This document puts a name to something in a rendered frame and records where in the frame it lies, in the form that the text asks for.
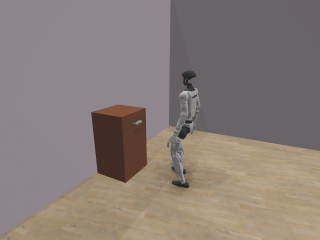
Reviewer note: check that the robot left hand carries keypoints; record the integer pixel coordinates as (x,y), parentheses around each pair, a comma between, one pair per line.
(172,139)

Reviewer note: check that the drawer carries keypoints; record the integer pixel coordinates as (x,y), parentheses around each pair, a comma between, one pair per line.
(128,122)

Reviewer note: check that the robot left forearm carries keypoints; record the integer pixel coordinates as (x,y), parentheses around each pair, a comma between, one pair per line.
(180,123)

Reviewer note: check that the handle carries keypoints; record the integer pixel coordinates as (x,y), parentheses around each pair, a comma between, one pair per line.
(138,122)

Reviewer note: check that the left robot foot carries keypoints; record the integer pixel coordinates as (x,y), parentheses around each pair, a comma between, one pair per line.
(178,183)

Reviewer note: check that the right robot shin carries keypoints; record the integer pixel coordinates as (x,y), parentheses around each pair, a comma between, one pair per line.
(181,152)

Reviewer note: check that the right robot upper arm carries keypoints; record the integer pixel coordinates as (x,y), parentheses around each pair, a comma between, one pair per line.
(197,101)

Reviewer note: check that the robot right forearm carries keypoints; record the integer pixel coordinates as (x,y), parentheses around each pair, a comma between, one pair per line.
(195,116)

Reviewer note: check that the left robot upper arm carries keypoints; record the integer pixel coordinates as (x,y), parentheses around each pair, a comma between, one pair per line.
(184,102)

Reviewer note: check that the robot right hand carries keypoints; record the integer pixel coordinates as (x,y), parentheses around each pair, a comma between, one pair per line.
(194,124)

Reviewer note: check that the cabinet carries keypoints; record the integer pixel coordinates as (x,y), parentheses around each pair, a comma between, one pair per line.
(119,156)

